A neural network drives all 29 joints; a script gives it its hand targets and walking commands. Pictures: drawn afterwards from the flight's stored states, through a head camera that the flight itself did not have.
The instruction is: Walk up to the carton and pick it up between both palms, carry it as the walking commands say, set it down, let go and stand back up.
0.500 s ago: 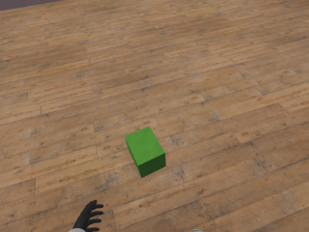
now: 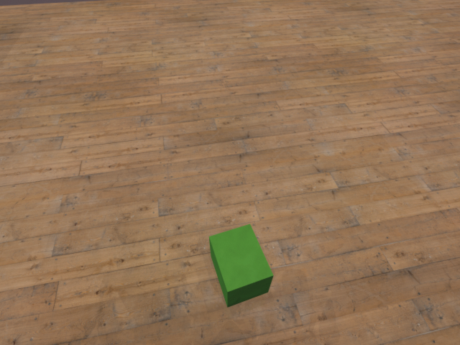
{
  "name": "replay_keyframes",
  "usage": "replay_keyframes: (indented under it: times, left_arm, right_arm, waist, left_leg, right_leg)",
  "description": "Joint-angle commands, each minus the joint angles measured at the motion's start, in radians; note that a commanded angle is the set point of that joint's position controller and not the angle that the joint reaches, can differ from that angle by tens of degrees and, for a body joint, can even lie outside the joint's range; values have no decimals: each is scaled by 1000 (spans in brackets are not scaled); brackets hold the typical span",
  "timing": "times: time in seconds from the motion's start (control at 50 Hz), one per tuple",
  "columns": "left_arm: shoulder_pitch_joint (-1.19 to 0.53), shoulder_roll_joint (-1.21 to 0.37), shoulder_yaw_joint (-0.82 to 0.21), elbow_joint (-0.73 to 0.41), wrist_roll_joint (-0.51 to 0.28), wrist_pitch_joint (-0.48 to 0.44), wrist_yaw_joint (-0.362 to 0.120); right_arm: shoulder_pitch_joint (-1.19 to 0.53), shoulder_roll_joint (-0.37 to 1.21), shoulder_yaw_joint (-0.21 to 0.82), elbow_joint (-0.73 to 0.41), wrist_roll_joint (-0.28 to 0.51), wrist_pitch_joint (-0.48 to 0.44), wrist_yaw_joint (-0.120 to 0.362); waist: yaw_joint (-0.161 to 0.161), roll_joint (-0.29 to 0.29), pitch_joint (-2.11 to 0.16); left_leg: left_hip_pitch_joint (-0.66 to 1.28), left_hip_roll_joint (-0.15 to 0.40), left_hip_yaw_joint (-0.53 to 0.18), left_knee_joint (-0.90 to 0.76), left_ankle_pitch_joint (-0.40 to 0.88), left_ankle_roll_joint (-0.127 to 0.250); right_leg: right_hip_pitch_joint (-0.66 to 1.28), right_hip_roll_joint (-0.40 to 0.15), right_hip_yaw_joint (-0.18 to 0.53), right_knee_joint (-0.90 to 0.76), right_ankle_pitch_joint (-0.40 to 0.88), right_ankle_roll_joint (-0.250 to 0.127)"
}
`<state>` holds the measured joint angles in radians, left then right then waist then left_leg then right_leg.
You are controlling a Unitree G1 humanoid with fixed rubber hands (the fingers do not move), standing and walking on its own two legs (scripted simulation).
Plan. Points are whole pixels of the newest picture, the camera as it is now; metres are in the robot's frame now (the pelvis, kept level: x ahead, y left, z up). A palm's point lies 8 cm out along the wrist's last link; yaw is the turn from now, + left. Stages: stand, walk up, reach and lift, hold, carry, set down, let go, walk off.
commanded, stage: walk up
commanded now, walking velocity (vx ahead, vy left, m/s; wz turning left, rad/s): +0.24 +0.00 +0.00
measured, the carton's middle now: (238, 264) +0.55 +0.02 -0.67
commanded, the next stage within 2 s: none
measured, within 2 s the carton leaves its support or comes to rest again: neither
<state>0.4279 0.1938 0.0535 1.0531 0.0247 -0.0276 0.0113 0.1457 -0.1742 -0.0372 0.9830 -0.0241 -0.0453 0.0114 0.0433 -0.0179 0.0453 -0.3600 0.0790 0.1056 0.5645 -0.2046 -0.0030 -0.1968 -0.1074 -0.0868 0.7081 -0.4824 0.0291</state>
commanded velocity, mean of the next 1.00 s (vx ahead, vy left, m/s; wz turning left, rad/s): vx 0.06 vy -0.08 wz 0.16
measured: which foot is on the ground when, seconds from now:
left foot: down 0.00-0.90, up 0.92-1.00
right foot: up 0.00-0.36, down 0.38-0.66, up 0.68-0.88, down 0.90-1.00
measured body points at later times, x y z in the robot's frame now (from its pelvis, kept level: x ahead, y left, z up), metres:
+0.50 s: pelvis +0.08 -0.03 +0.01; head +0.08 -0.05 +0.46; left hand +0.16 +0.21 -0.12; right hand +0.07 -0.25 -0.16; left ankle +0.07 +0.11 -0.73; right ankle +0.12 -0.13 -0.73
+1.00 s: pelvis +0.11 -0.11 +0.01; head +0.14 -0.11 +0.46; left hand +0.10 +0.15 -0.13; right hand +0.17 -0.38 -0.14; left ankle +0.06 +0.06 -0.68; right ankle +0.15 -0.22 -0.73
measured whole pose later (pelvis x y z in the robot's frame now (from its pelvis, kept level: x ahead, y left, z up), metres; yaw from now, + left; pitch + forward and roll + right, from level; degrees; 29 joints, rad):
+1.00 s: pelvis +0.11 -0.11 +0.01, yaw +12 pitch +1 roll +1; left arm 0.24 0.22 0.05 0.99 0.03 0.00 0.03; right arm 0.28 -0.27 -0.07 1.02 -0.03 0.03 -0.02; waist -0.01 0.01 0.05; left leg -0.42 0.06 -0.06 0.91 -0.47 -0.03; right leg -0.28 -0.08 -0.13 0.49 -0.23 0.00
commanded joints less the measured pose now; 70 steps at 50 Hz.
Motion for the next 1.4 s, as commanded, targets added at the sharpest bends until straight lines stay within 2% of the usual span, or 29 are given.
replay_keyframes:
  times: [0.0,0.06,0.16,0.2,0.22,0.32,0.34,0.38,0.42,0.62,0.64,0.66,0.68,0.72,0.76,0.82,0.86,0.88,0.9,0.92,0.96,1.0,1.04,1.08,1.16,1.28,1.34,1.36,1.38]
  left_arm:
    - [-20,51,9,-72,4,9,0]
    - [14,54,23,-31,11,28,-20]
    - [-95,37,7,-60,-4,51,-27]
    - [-158,28,-8,-88,-26,55,-9]
    - [-164,31,-9,-96,-33,56,-2]
    - [-135,40,-6,-77,-33,52,18]
    - [-114,63,1,-69,-25,39,21]
    - [-158,145,15,-73,-19,24,18]
    - [-218,116,8,-67,-19,25,17]
    - [-210,86,2,-29,-8,18,23]
    - [-278,157,39,-57,-4,52,9]
    - [-289,110,27,-92,7,64,2]
    - [-306,85,22,-110,13,70,-1]
    - [-255,85,20,-113,7,60,-9]
    - [-229,67,1,-119,-7,51,-15]
    - [-199,65,-5,-113,-17,55,-7]
    - [-95,98,5,-77,-19,41,7]
    - [-49,160,22,-68,-9,29,14]
    - [-31,264,49,-74,0,27,21]
    - [-14,280,54,-65,5,27,19]
    - [-113,185,30,-84,11,16,22]
    - [-159,141,13,-91,7,6,30]
    - [-105,165,13,-80,8,-12,34]
    - [25,230,32,-33,2,-2,60]
    - [-20,186,28,-40,13,2,53]
    - [-36,190,25,-39,26,8,11]
    - [2,156,14,-35,14,24,11]
    - [12,97,0,-57,15,29,10]
    - [-19,64,-11,-92,6,48,25]
  right_arm:
    - [278,-239,-48,37,-2,-4,-20]
    - [177,-156,-26,9,0,-22,-24]
    - [208,-110,-15,25,-11,-37,-28]
    - [169,-80,5,25,-5,-21,-40]
    - [185,-86,10,34,-7,-14,-41]
    - [187,-129,-12,39,8,28,-43]
    - [211,-95,-4,43,14,32,-44]
    - [290,-12,13,47,26,48,-46]
    - [287,-33,4,78,19,71,-49]
    - [274,-46,-20,146,1,47,-54]
    - [372,-176,-53,138,-14,56,-70]
    - [381,-266,-83,135,-19,62,-82]
    - [355,-265,-83,124,-20,61,-88]
    - [242,-214,-71,80,-5,49,-84]
    - [157,-177,-58,48,-10,42,-68]
    - [170,-199,-54,48,-17,55,-56]
    - [184,-179,-43,39,-9,58,-49]
    - [213,-119,-25,16,-8,55,-46]
    - [206,-42,-6,-33,-7,53,-44]
    - [150,-86,-20,-42,-15,65,-45]
    - [143,-103,-30,-10,-5,71,-24]
    - [153,-96,-27,3,-1,72,-18]
    - [138,-102,-31,0,4,83,-21]
    - [88,-142,-48,-41,-9,113,3]
    - [-15,-115,-34,-87,-1,125,26]
    - [-57,-86,2,-102,18,92,9]
    - [64,-140,-25,-36,18,66,-6]
    - [97,-212,-39,-31,6,54,-12]
    - [91,-276,-56,-49,10,45,-16]
  waist:
    - [-111,274,-37]
    - [-37,104,17]
    - [-44,220,-17]
    - [-54,306,-4]
    - [-61,301,-35]
    - [-39,171,-40]
    - [-33,113,-43]
    - [-65,-189,-39]
    - [-83,-194,6]
    - [-51,-21,30]
    - [-97,-94,36]
    - [-131,114,75]
    - [-127,158,99]
    - [-68,176,52]
    - [-46,274,11]
    - [-49,307,2]
    - [-12,206,-47]
    - [-8,13,-105]
    - [12,-296,-107]
    - [24,-272,-100]
    - [-28,-96,-15]
    - [-48,-117,-18]
    - [-26,-90,-42]
    - [-2,-34,-52]
    - [12,-201,-31]
    - [0,-279,-55]
    - [-39,-63,-80]
    - [-33,158,-79]
    - [-54,326,-50]
  left_leg:
    - [285,365,-486,-372,-130,152]
    - [172,299,-343,-351,101,99]
    - [180,215,-166,-335,282,89]
    - [190,120,-38,-243,769,96]
    - [232,125,-28,-229,836,107]
    - [167,133,-115,-184,364,101]
    - [120,107,-119,-158,213,70]
    - [92,-30,-46,-82,-146,-16]
    - [145,-31,-50,-73,-146,-25]
    - [216,64,-108,-215,31,-2]
    - [227,212,-374,-291,-136,98]
    - [252,369,-608,-389,-197,180]
    - [180,412,-632,-420,-148,213]
    - [126,315,-491,-363,-102,153]
    - [81,185,-330,-331,-67,87]
    - [27,133,-293,-262,73,73]
    - [-7,72,-269,-134,65,43]
    - [-51,5,-198,41,-85,21]
    - [-223,-88,-115,262,-389,-19]
    - [-196,-38,-143,425,-410,-24]
    - [-187,-18,-158,480,-279,-15]
    - [-143,-32,-116,483,-201,-25]
    - [-144,-43,-111,452,-214,-41]
    - [-257,-22,-148,521,-208,-58]
    - [-229,-26,-134,448,-115,-62]
    - [78,-87,5,53,-147,-21]
    - [338,-37,-5,-173,18,0]
    - [383,170,-239,-229,196,19]
    - [292,322,-415,-285,353,117]
  right_leg:
    - [-401,2,56,399,-82,-16]
    - [-324,-27,97,381,112,-8]
    - [-278,2,53,267,247,4]
    - [-166,57,47,75,202,10]
    - [-146,79,20,43,197,16]
    - [22,78,10,-283,328,4]
    - [94,27,49,-340,399,-10]
    - [29,-177,275,-422,590,-85]
    - [-42,-135,263,-483,379,-105]
    - [-53,-51,114,-396,296,-52]
    - [-176,48,-89,-163,110,7]
    - [-385,90,-49,61,58,23]
    - [-445,61,52,241,58,22]
    - [-405,34,114,299,140,19]
    - [-260,45,63,112,141,19]
    - [-60,91,-22,-135,156,23]
    - [103,56,-48,-332,283,14]
    - [184,-109,93,-421,232,2]
    - [183,-353,358,-510,225,-82]
    - [74,-361,386,-529,204,-142]
    - [-1,-258,252,-505,223,-141]
    - [-10,-201,137,-458,510,-148]
    - [60,-256,148,-393,852,-162]
    - [166,-364,268,-377,853,-169]
    - [110,-286,175,-428,636,-143]
    - [2,-187,5,-399,548,-133]
    - [-133,-120,-79,-165,387,-66]
    - [-256,-52,-94,17,19,-18]
    - [-355,3,-66,113,-129,9]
